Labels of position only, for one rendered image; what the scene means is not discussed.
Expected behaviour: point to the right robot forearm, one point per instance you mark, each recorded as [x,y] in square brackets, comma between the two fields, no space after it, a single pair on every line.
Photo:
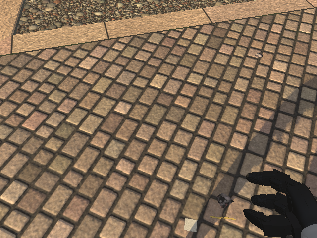
[309,231]

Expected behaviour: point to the robot right hand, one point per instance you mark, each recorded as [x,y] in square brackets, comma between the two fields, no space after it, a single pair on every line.
[298,208]

